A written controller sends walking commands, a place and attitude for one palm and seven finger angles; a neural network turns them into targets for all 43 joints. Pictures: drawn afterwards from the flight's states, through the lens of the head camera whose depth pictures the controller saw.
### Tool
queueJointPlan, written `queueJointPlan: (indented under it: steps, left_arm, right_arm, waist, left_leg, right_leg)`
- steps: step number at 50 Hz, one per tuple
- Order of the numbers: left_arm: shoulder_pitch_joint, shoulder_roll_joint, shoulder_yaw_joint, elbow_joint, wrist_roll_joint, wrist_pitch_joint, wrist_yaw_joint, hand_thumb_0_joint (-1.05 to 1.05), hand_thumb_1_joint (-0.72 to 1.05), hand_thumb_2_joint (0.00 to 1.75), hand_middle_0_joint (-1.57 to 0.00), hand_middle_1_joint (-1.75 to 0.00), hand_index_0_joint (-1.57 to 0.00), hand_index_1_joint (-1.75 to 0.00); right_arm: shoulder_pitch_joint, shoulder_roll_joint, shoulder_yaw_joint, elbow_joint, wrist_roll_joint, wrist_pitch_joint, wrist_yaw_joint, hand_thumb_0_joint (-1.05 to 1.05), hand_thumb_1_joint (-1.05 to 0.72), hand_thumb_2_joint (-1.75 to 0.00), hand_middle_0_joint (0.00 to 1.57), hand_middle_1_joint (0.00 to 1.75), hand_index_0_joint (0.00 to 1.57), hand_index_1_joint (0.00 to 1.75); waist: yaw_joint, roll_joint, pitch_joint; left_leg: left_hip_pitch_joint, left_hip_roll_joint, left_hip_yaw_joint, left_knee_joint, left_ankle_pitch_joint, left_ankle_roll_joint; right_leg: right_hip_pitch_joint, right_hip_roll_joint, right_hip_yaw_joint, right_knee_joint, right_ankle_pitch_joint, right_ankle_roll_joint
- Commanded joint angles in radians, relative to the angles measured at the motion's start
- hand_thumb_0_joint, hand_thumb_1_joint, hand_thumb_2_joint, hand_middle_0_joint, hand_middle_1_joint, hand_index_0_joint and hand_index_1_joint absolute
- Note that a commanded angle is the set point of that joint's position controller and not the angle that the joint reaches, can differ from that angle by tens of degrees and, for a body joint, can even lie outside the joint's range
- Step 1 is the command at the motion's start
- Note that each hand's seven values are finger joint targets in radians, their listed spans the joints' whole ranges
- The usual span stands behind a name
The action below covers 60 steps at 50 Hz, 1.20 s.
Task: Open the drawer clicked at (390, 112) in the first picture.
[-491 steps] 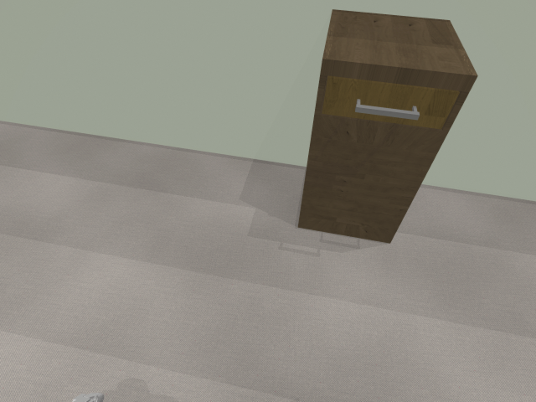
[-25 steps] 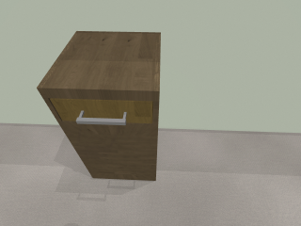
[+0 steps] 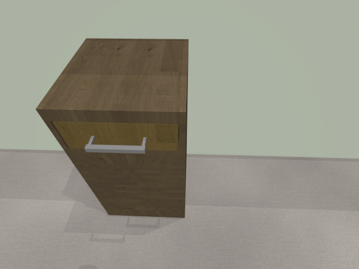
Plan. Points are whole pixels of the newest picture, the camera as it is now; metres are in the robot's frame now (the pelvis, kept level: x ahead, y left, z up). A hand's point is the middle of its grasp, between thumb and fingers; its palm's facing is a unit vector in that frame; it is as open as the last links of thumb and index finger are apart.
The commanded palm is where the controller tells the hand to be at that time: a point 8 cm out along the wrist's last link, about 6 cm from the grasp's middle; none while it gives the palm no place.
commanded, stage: come to a stop and stand still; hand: left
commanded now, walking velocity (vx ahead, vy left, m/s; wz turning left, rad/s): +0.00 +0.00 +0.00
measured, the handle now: (117, 144) +0.48 +0.23 -0.07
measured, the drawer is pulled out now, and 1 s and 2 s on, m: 0.00 0.00 0.00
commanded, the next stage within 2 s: look again from close up in 0.18 s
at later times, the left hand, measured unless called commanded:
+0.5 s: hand out of the picture -0.01 +0.20 -0.18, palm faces +0.02 -0.98 -0.22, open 7.4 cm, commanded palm none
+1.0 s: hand out of the picture -0.01 +0.29 -0.15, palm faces -0.11 -0.94 -0.33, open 7.4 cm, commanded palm +0.06 +0.32 -0.06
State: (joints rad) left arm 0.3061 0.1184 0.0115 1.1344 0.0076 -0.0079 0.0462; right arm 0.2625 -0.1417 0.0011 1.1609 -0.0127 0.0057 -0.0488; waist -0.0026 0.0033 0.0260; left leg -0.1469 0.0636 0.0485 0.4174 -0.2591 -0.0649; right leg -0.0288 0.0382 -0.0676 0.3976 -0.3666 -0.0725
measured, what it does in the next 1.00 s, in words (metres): shifts its weight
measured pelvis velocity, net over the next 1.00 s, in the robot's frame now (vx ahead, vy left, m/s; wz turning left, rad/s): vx -0.06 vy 0.10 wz -0.03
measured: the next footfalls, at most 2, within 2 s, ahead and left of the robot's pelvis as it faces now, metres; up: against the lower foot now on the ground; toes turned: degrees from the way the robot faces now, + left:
right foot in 1.10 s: -0.01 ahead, -0.01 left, +0.00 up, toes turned +4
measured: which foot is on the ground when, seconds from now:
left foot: down 0.00-1.00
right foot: down 0.00-0.96, up 0.98-1.00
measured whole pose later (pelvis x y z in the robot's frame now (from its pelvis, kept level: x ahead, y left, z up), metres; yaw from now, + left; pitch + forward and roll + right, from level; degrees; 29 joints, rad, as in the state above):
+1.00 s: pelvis -0.06 +0.10 +0.00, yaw -1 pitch +0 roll +0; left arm 0.48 0.22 -0.04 0.51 0.14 0.10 0.10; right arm 0.35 -0.18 0.02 0.92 0.02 -0.11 -0.04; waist 0.01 -0.03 0.01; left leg -0.29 -0.04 0.09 0.50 -0.22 0.07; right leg -0.23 -0.06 -0.02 0.59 -0.34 0.01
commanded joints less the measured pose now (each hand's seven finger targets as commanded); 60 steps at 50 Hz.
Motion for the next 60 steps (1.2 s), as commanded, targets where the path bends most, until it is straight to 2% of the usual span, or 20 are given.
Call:
queueJointPlan:
  steps: [1, 13, 14, 16, 19, 22, 26, 32, 37, 45, 46, 47, 48, 49, 50, 53, 55, 56, 58, 60]
  left_arm:
    - [0.099, 0.105, 0.014, -0.013, -0.002, -0.009, 0.01, 0.0, 0.9, 0.9, -0.2, -0.3, -0.2, -0.3]
    - [0.113, 0.105, 0.016, -0.011, -0.002, -0.01, 0.009, 0.0, 0.9, 0.9, -0.2, -0.3, -0.2, -0.3]
    - [0.09, 0.245, 0.003, -0.091, 0.019, -0.034, 0.002, 0.0, 0.9, 0.9, -0.2, -0.3, -0.2, -0.3]
    - [0.076, 0.185, 0.027, -0.105, 0.012, -0.048, 0.014, 0.0, 0.9, 0.9, -0.2, -0.3, -0.2, -0.3]
    - [0.143, 0.18, 0.023, -0.118, 0.011, -0.046, 0.014, 0.0, 0.9, 0.9, -0.2, -0.3, -0.2, -0.3]
    - [0.132, 0.165, 0.02, -0.152, 0.014, -0.029, 0.015, 0.0, 0.9, 0.9, -0.2, -0.3, -0.2, -0.3]
    - [0.121, 0.16, 0.015, -0.184, 0.006, -0.01, 0.014, 0.0, 0.9, 0.9, -0.2, -0.3, -0.2, -0.3]
    - [0.087, 0.154, 0.006, -0.189, 0.007, 0.008, 0.005, 0.0, 0.9, 0.9, -0.2, -0.3, -0.2, -0.3]
    - [0.073, 0.152, 0.002, -0.181, 0.011, 0.013, -0.002, 0.0, 0.9, 0.9, -0.2, -0.3, -0.2, -0.3]
    - [0.097, 0.139, -0.002, -0.145, 0.015, 0.012, -0.005, 0.0, 0.9, 0.9, -0.2, -0.3, -0.2, -0.3]
    - [0.088, 0.161, -0.018, -0.13, 0.028, -0.014, 0.029, 0.0, 0.9, 0.9, -0.2, -0.3, -0.2, -0.3]
    - [-0.667, 0.523, 0.052, -1.664, 0.196, -0.164, 0.062, 0.0, 0.88, 0.89, -0.2, -0.32, -0.2, -0.32]
    - [-0.14, 0.425, 0.035, -1.408, 0.225, -0.092, 0.129, 0.0, 0.85, 0.88, -0.2, -0.33, -0.2, -0.33]
    - [0.118, 0.245, -0.063, -1.301, 0.207, 0.048, 0.174, 0.0, 0.83, 0.87, -0.21, -0.34, -0.21, -0.34]
    - [0.144, 0.06, -0.202, -1.223, 0.235, 0.079, 0.176, 0.0, 0.81, 0.86, -0.21, -0.36, -0.21, -0.36]
    - [0.031, 0.222, -0.142, -1.199, 0.527, 0.038, 0.281, 0.0, 0.74, 0.83, -0.21, -0.4, -0.21, -0.4]
    - [0.062, 0.251, -0.096, -1.13, 0.746, 0.023, 0.348, 0.0, 0.69, 0.81, -0.22, -0.43, -0.22, -0.43]
    - [0.114, 0.259, -0.086, -1.075, 0.84, 0.022, 0.385, 0.0, 0.67, 0.8, -0.22, -0.45, -0.22, -0.45]
    - [0.164, 0.179, -0.142, -0.976, 0.966, 0.007, 0.431, 0.0, 0.62, 0.78, -0.22, -0.48, -0.22, -0.48]
    - [0.143, 0.213, -0.102, -0.995, 1.054, 0.001, 0.462, 0.0, 0.57, 0.76, -0.22, -0.51, -0.22, -0.51]
  right_arm:
    - [0.072, -0.07, -0.008, -0.023, 0.003, -0.009, -0.006, 0.0, -0.9, -0.9, 0.2, 0.3, 0.2, 0.3]
    - [0.072, -0.069, -0.01, -0.023, 0.003, -0.01, -0.009, 0.0, -0.9, -0.9, 0.2, 0.3, 0.2, 0.3]
    - [0.055, -0.142, -0.021, -0.147, 0.0, -0.013, 0.015, 0.0, -0.9, -0.9, 0.2, 0.3, 0.2, 0.3]
    - [0.046, -0.089, -0.031, -0.184, -0.014, -0.024, 0.005, 0.0, -0.9, -0.9, 0.2, 0.3, 0.2, 0.3]
    - [0.065, -0.078, -0.021, -0.213, -0.006, -0.023, 0.005, 0.0, -0.9, -0.9, 0.2, 0.3, 0.2, 0.3]
    - [0.041, -0.095, -0.031, -0.227, 0.0, -0.011, 0.005, 0.0, -0.9, -0.9, 0.2, 0.3, 0.2, 0.3]
    - [0.071, -0.129, -0.033, -0.204, -0.002, -0.011, 0.008, 0.0, -0.9, -0.9, 0.2, 0.3, 0.2, 0.3]
    - [0.019, -0.155, -0.029, -0.209, -0.005, -0.009, 0.018, 0.0, -0.9, -0.9, 0.2, 0.3, 0.2, 0.3]
    - [0.018, -0.166, -0.027, -0.207, -0.007, -0.011, 0.025, 0.0, -0.9, -0.9, 0.2, 0.3, 0.2, 0.3]
    - [0.037, -0.172, -0.03, -0.179, -0.003, -0.016, 0.027, 0.0, -0.9, -0.9, 0.2, 0.3, 0.2, 0.3]
    - [-0.019, -0.189, -0.017, -0.24, 0.01, -0.029, 0.029, 0.0, -0.9, -0.9, 0.2, 0.3, 0.2, 0.3]
    - [0.03, -0.298, -0.03, -0.563, 0.068, -0.177, 0.004, 0.0, -0.9, -0.9, 0.2, 0.3, 0.2, 0.3]
    - [-0.039, -0.23, -0.004, -0.49, 0.045, -0.285, -0.037, 0.0, -0.9, -0.9, 0.2, 0.3, 0.2, 0.3]
    - [-0.069, -0.197, -0.022, -0.461, 0.058, -0.321, -0.037, 0.0, -0.9, -0.9, 0.2, 0.3, 0.2, 0.3]
    - [-0.043, -0.172, -0.018, -0.446, 0.065, -0.334, -0.038, 0.0, -0.9, -0.9, 0.2, 0.3, 0.2, 0.3]
    - [-0.082, -0.237, -0.032, -0.561, 0.007, -0.307, -0.029, 0.0, -0.9, -0.9, 0.2, 0.3, 0.2, 0.3]
    - [-0.11, -0.246, -0.052, -0.648, -0.032, -0.25, -0.005, 0.0, -0.9, -0.9, 0.2, 0.3, 0.2, 0.3]
    - [-0.163, -0.238, -0.05, -0.695, -0.046, -0.212, 0.001, 0.0, -0.9, -0.9, 0.2, 0.3, 0.2, 0.3]
    - [-0.221, -0.228, -0.05, -0.743, -0.039, -0.143, 0.02, 0.0, -0.9, -0.9, 0.2, 0.3, 0.2, 0.3]
    - [-0.241, -0.224, -0.052, -0.774, -0.022, -0.072, 0.046, 0.0, -0.9, -0.9, 0.2, 0.3, 0.2, 0.3]
  waist:
    - [0.005, -0.034, 0.051]
    - [0.006, -0.024, 0.047]
    - [-0.019, -0.03, 0.15]
    - [-0.022, 0.066, -0.004]
    - [0.001, -0.176, -0.12]
    - [-0.001, -0.165, -0.046]
    - [-0.003, 0.005, -0.021]
    - [0.009, 0.033, 0.056]
    - [0.009, 0.054, 0.073]
    - [0.013, 0.035, 0.045]
    - [0.017, 0.032, 0.139]
    - [-0.086, 0.339, -0.407]
    - [0.021, 0.427, -0.437]
    - [-0.001, 0.303, -0.324]
    - [-0.031, 0.199, -0.146]
    - [-0.038, -0.026, -0.079]
    - [0.027, -0.01, -0.216]
    - [0.055, -0.07, -0.162]
    - [0.074, -0.237, -0.075]
    - [0.122, -0.238, -0.153]
  left_leg:
    - [0.048, 0.046, -0.024, 0.004, 0.324, 0.066]
    - [0.052, 0.046, -0.02, 0.008, 0.319, 0.066]
    - [-0.044, 0.005, -0.053, 0.09, 0.227, 0.064]
    - [-0.109, -0.004, -0.032, 0.154, 0.125, 0.082]
    - [-0.199, -0.041, -0.005, 0.198, -0.011, 0.085]
    - [-0.184, -0.039, -0.012, 0.173, -0.016, 0.093]
    - [-0.022, 0.023, -0.037, 0.15, 0.43, 0.11]
    - [-0.078, 0.044, -0.094, 0.046, 0.25, 0.119]
    - [-0.132, 0.054, -0.144, -0.071, 0.005, 0.124]
    - [-0.121, 0.061, -0.17, -0.151, -0.078, 0.124]
    - [-0.162, 0.045, -0.104, 0.047, 0.221, 0.092]
    - [0.24, -0.01, -0.149, -0.011, 0.42, 0.068]
    - [0.359, 0.08, -0.227, -0.045, 0.46, -0.006]
    - [0.177, 0.06, -0.244, -0.115, 0.216, -0.041]
    - [0.042, 0.041, -0.199, -0.096, 0.114, 0.003]
    - [-0.225, -0.024, -0.157, 0.078, -0.251, 0.069]
    - [-0.273, -0.07, -0.109, 0.194, -0.179, 0.073]
    - [-0.355, -0.075, -0.116, 0.206, -0.267, 0.075]
    - [-0.49, -0.103, -0.09, 0.255, -0.352, 0.083]
    - [-0.493, -0.12, -0.076, 0.29, -0.242, 0.081]
  right_leg:
    - [-0.085, -0.152, 0.097, -0.059, 0.598, 0.044]
    - [-0.077, -0.152, 0.1, -0.063, 0.613, 0.05]
    - [-0.153, -0.156, 0.117, -0.068, 0.595, 0.072]
    - [-0.066, -0.221, 0.175, 0.033, 0.902, 0.032]
    - [0.116, -0.233, 0.177, 0.116, 1.308, 0.014]
    - [0.03, -0.219, 0.157, 0.106, 1.132, -0.002]
    - [-0.116, -0.138, 0.111, 0.104, 0.695, 0.03]
    - [-0.17, -0.108, 0.095, 0.022, 0.209, 0.047]
    - [-0.164, -0.105, 0.073, 0.011, 0.104, 0.06]
    - [-0.145, -0.119, 0.057, 0.002, 0.116, 0.075]
    - [-0.235, -0.148, 0.102, -0.022, 0.22, 0.067]
    - [-0.266, -0.035, 0.025, 0.15, 0.309, 0.024]
    - [-0.421, -0.043, -0.007, 0.322, 0.048, 0.026]
    - [-0.52, -0.028, 0.0, 0.415, -0.072, 0.05]
    - [-0.558, -0.029, 0.021, 0.402, -0.064, 0.053]
    - [-0.598, -0.006, 0.011, 0.251, -0.11, 0.033]
    - [-0.602, 0.019, 0.071, 0.272, -0.165, 0.012]
    - [-0.661, 0.015, 0.119, 0.265, -0.273, 0.005]
    - [-0.724, 0.005, 0.178, 0.245, -0.45, -0.003]
    - [-0.659, 0.003, 0.228, 0.266, -0.376, -0.021]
